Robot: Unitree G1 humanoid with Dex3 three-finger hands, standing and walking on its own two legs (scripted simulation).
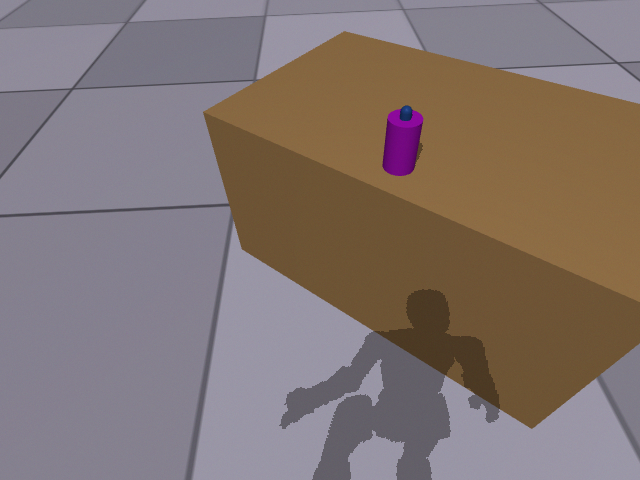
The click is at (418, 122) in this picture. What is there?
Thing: necked bottle
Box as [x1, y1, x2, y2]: [383, 105, 422, 175]
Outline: 407,105 403,106 400,109 392,111 389,113 387,118 383,155 383,168 387,172 395,175 404,175 412,171 422,123 422,116 416,111 412,110
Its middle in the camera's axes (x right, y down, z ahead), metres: +0.19 -0.24 +0.91
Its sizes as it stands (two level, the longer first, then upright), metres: 0.080 0.080 0.164
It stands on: a support 0.65 m high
